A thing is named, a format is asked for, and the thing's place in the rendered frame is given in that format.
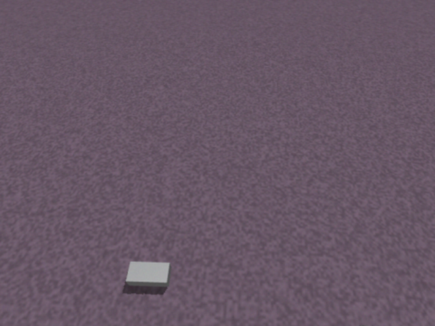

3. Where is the carton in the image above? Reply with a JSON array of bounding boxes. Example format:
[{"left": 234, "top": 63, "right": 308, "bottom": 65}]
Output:
[{"left": 126, "top": 261, "right": 171, "bottom": 287}]

